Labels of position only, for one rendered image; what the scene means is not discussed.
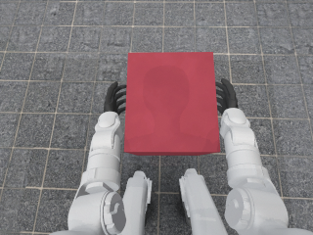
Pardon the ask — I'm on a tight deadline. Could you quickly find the left robot hand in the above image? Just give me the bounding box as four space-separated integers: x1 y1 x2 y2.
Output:
103 81 127 115

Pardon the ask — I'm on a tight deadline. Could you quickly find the right robot forearm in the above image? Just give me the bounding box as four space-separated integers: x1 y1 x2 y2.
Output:
219 108 289 222

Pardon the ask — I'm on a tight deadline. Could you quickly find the robot right foot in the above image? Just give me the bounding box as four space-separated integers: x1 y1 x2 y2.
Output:
179 186 192 227

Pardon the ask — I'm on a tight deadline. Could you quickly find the right robot hand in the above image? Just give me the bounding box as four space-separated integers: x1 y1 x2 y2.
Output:
215 78 239 116

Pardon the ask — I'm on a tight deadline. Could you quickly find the right robot upper arm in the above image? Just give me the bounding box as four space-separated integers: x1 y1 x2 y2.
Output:
224 186 313 235

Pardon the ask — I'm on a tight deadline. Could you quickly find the left robot forearm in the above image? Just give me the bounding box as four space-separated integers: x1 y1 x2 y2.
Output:
67 112 124 230

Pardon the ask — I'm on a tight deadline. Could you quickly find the carton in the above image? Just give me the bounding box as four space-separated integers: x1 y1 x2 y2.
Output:
124 52 221 156

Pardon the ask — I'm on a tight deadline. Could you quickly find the right robot shin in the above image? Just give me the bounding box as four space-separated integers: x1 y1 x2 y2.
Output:
183 168 205 217

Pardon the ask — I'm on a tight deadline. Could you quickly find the left robot upper arm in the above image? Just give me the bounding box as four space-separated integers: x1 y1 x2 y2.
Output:
49 190 126 235

